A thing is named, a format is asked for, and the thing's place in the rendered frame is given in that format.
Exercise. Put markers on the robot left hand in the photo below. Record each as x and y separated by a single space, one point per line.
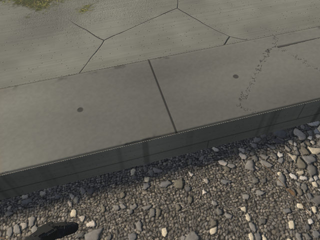
52 231

